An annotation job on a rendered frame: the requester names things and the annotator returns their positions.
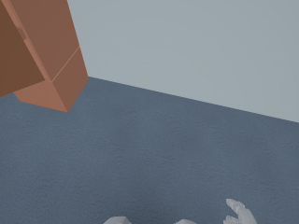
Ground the cupboard door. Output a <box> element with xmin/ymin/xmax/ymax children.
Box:
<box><xmin>0</xmin><ymin>0</ymin><xmax>45</xmax><ymax>97</ymax></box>

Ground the robot right hand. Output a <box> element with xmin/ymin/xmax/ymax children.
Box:
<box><xmin>223</xmin><ymin>199</ymin><xmax>258</xmax><ymax>224</ymax></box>

